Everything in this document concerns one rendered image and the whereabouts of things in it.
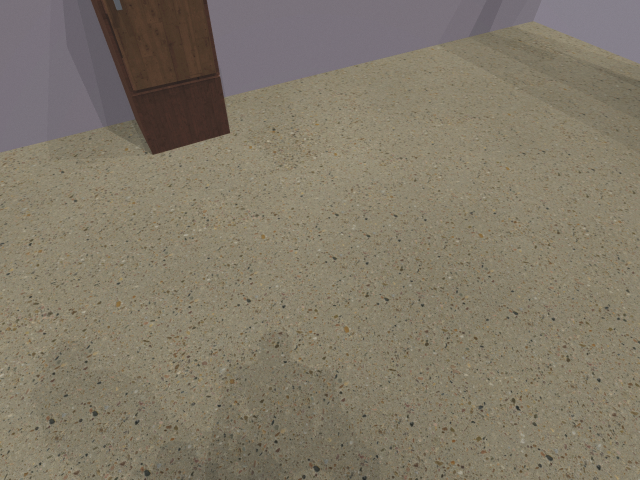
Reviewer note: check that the cupboard door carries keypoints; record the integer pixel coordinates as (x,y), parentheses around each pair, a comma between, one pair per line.
(162,41)

